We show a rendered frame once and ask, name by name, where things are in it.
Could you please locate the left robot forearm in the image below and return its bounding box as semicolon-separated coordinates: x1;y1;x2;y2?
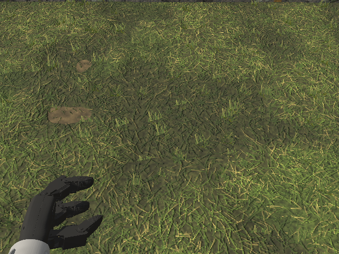
8;239;50;254

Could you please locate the left robot hand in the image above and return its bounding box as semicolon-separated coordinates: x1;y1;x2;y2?
19;175;103;250

